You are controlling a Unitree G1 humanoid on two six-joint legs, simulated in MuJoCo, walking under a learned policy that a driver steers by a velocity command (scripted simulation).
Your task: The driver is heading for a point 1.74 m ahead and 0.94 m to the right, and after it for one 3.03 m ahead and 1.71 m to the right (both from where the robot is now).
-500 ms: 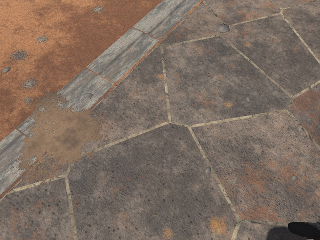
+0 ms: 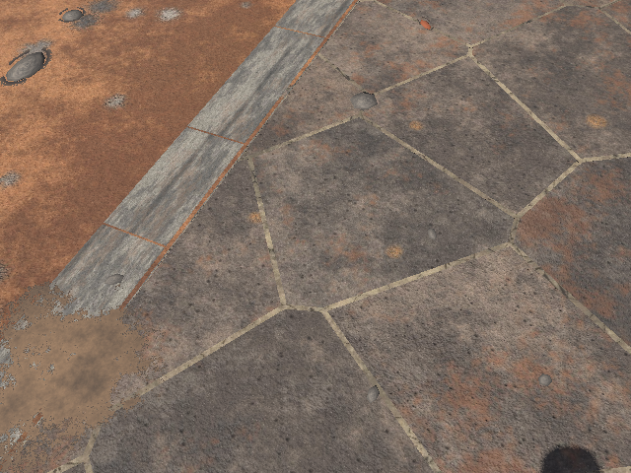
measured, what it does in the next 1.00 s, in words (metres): walks ahead, turning right: left foot, then right foot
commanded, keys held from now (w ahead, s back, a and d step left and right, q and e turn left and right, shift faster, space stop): e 0.38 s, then w+e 0.62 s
